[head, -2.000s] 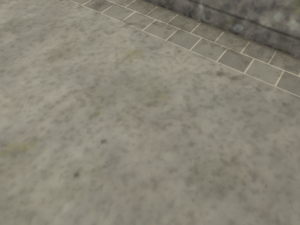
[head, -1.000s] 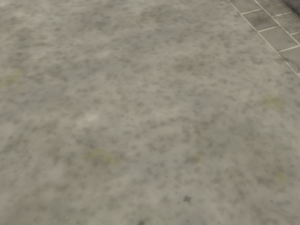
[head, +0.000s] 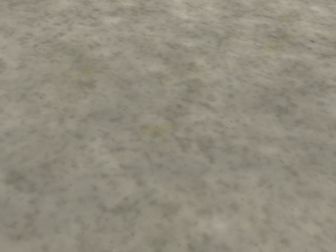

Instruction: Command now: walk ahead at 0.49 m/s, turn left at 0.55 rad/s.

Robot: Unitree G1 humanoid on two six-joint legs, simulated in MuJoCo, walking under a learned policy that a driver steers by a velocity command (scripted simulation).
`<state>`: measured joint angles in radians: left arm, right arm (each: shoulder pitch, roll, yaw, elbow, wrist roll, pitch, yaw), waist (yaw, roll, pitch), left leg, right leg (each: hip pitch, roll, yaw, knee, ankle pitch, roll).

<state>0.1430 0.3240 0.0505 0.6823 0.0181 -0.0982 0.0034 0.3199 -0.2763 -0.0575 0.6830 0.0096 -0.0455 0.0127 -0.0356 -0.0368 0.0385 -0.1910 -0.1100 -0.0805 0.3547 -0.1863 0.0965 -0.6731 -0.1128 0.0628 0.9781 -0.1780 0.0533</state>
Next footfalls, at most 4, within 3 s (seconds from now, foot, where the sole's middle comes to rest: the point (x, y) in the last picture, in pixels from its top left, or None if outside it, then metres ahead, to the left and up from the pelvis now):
0.24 right None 0.34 -0.13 -0.78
0.78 left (128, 216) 0.61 0.14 -0.78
1.30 right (187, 158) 0.88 -0.12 -0.78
1.78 left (163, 105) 1.22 -0.02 -0.78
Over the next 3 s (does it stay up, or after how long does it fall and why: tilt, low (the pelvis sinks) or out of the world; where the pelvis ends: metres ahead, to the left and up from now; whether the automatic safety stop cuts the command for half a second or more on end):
stays up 1.50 -0.30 -0.01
